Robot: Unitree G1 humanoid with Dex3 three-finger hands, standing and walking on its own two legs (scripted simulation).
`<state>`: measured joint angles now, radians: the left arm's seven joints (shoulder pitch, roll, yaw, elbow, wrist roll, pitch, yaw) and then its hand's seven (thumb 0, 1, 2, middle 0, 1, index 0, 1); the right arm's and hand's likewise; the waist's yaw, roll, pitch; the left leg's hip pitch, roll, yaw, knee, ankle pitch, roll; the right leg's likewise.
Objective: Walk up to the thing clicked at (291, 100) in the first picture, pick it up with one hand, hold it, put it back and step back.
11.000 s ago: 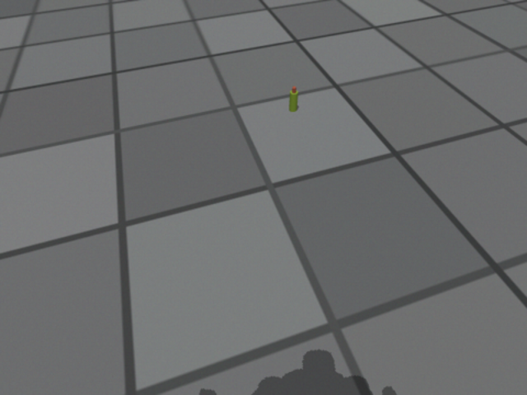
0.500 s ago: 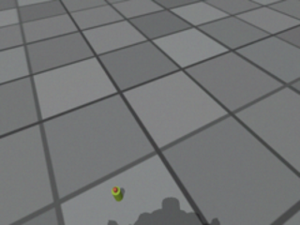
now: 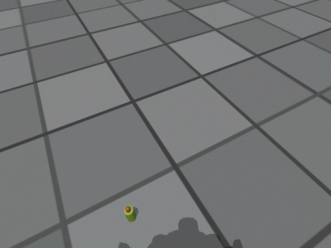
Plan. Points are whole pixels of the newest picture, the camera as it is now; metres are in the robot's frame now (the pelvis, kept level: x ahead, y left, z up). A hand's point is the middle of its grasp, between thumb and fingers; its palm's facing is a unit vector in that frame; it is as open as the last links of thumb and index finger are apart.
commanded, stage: go down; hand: left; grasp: from the side
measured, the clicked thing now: (129, 212) +0.42 +0.23 -0.70
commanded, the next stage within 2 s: none
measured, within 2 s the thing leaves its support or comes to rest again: neither
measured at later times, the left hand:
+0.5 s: hand out of the picture +0.14 +0.28 -0.19, palm faces +0.08 -0.94 -0.33, open 16.1 cm
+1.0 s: hand out of the picture +0.14 +0.29 -0.21, palm faces +0.10 -0.94 -0.32, open 17.3 cm
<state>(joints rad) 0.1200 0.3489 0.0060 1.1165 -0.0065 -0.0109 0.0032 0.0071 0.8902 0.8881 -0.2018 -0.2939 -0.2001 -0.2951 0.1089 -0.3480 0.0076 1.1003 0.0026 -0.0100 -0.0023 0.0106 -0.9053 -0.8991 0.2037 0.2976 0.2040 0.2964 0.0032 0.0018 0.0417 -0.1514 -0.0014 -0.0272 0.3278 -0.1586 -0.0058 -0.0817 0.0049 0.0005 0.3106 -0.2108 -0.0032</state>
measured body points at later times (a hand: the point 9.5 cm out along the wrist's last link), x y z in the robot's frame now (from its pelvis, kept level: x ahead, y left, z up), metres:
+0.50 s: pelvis -0.01 +0.01 -0.06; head +0.06 +0.02 +0.38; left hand +0.14 +0.33 -0.17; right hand +0.12 -0.26 -0.16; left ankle +0.01 +0.12 -0.75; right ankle -0.03 -0.12 -0.75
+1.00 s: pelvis -0.01 +0.01 -0.10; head +0.08 +0.04 +0.34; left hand +0.13 +0.34 -0.19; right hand +0.16 -0.24 -0.18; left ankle +0.01 +0.12 -0.75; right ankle -0.03 -0.12 -0.75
